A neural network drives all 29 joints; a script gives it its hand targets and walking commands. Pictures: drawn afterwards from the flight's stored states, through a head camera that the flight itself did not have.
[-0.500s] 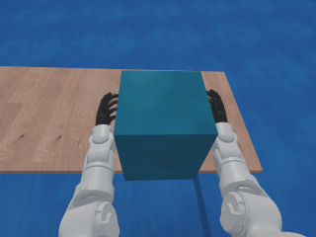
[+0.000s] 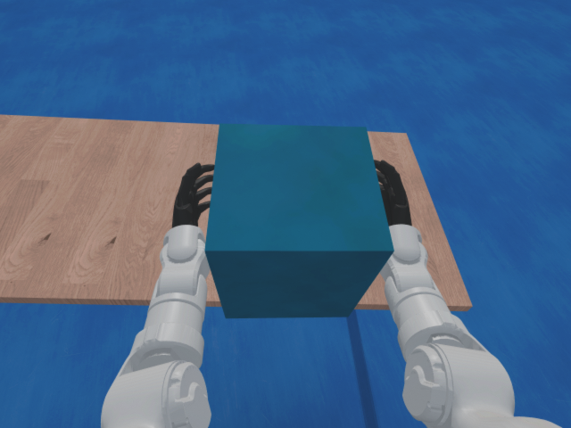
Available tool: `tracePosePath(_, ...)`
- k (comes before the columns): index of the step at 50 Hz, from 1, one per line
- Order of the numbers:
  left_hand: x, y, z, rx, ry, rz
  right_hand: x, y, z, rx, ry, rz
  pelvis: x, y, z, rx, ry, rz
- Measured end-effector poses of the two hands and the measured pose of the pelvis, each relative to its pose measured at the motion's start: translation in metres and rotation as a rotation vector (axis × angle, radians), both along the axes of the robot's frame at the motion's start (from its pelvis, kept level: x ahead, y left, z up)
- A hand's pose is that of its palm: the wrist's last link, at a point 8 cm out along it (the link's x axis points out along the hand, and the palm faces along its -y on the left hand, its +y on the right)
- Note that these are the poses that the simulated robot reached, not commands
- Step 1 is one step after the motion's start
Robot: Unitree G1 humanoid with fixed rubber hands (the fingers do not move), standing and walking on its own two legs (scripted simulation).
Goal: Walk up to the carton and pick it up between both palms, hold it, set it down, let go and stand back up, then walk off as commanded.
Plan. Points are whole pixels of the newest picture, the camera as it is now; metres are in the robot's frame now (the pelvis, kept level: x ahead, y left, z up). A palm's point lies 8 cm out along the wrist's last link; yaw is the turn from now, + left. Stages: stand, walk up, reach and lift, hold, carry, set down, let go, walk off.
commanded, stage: reach and lift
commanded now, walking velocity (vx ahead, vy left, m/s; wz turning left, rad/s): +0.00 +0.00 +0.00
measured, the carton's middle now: (290, 230) +0.39 +0.02 +0.04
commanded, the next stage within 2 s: none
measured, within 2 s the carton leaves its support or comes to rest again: neither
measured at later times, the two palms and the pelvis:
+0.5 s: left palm (185, 209) +0.37 +0.17 +0.10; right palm (398, 212) +0.39 -0.13 +0.11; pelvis -0.02 +0.01 +0.00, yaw -1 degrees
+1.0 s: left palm (167, 185) +0.36 +0.18 +0.16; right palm (406, 196) +0.37 -0.12 +0.16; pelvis -0.01 +0.01 +0.00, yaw +2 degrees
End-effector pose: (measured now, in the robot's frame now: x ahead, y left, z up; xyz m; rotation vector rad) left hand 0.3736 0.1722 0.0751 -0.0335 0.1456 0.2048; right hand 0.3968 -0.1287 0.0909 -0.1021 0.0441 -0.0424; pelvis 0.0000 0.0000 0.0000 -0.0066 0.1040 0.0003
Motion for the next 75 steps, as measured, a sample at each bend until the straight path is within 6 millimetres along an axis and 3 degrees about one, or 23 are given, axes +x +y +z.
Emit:
tracePosePath(12,-0.007,0.008,0.01,-0.003,-0.061,0.006,-0.007,0.009,0.018,-0.012,-0.063,0.004,-0.017,0.004,-0.001,-0.005,0.021,0.0)
tracePosePath(20,-0.006,0.005,0.012,-0.004,-0.014,-0.012,-0.012,0.006,0.016,-0.015,-0.017,-0.018,-0.02,0.007,0.0,-0.007,0.033,-0.004)
tracePosePath(27,-0.001,0.0,0.03,0.011,0.002,-0.02,-0.01,0.0,0.023,0.012,0.005,-0.03,-0.018,0.009,0.0,-0.008,0.03,-0.016)
tracePosePath(39,0.001,0.003,0.077,0.058,-0.023,-0.03,-0.009,0.003,0.065,0.067,-0.022,-0.035,-0.011,0.008,0.001,-0.007,-0.104,0.006)
tracePosePath(51,-0.017,0.01,0.086,0.051,0.0,-0.042,-0.028,0.009,0.069,0.068,-0.001,-0.042,-0.006,0.01,0.0,-0.002,-0.213,0.034)
tracePosePath(75,-0.031,0.006,0.121,0.055,0.03,-0.082,-0.051,0.006,0.095,0.122,0.021,-0.082,-0.026,0.02,-0.002,-0.003,-0.248,0.024)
